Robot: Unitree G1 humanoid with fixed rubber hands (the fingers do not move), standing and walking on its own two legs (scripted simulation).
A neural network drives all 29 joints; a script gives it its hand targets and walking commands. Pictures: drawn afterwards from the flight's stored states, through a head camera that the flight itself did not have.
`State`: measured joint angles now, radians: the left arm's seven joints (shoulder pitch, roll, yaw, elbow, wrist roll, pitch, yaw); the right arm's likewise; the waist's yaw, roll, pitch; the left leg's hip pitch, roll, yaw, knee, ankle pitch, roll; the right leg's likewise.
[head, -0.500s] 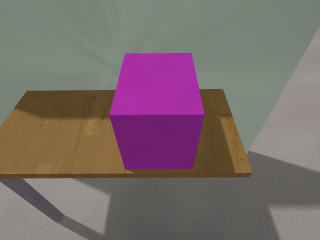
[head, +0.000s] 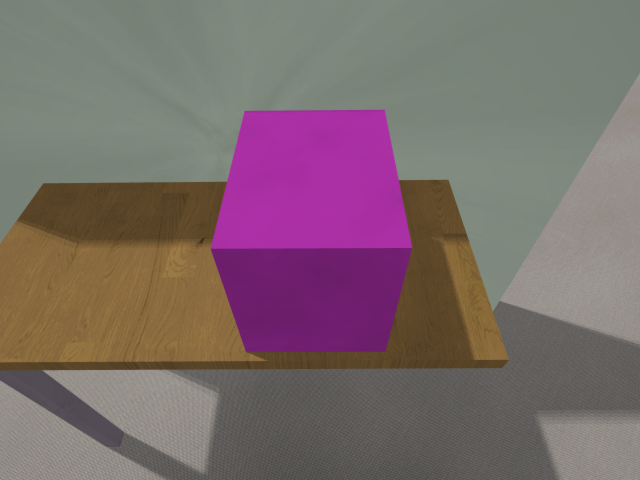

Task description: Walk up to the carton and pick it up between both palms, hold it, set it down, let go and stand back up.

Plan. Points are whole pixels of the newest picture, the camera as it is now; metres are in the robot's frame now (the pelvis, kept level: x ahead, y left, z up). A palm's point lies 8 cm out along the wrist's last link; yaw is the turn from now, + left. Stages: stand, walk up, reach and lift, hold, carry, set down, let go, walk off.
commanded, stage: stand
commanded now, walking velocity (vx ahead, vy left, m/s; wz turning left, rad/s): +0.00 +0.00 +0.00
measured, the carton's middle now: (315, 231) +0.49 +0.03 +0.00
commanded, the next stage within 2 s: none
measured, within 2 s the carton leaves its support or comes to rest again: neither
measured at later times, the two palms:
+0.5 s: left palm out of the picture +0.01 +0.23 -0.14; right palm out of the picture +0.01 -0.24 -0.14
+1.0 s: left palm out of the picture +0.01 +0.23 -0.14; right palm out of the picture +0.01 -0.23 -0.14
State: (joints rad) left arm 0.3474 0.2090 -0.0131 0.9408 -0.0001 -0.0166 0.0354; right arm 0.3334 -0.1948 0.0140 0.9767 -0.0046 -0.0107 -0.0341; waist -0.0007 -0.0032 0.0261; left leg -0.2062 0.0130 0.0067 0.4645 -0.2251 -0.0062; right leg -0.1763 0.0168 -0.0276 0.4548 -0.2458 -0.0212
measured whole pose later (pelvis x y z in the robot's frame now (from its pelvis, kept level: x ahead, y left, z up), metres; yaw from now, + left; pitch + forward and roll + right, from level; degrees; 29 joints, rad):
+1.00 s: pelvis +0.02 -0.01 +0.00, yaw +0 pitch -2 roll +0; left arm 0.33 0.19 -0.02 1.03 0.00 -0.02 0.04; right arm 0.32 -0.18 0.02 1.05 0.00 -0.01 -0.05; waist 0.00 0.00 0.04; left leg -0.17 0.02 0.00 0.43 -0.23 -0.02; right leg -0.14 0.02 -0.03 0.42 -0.25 -0.03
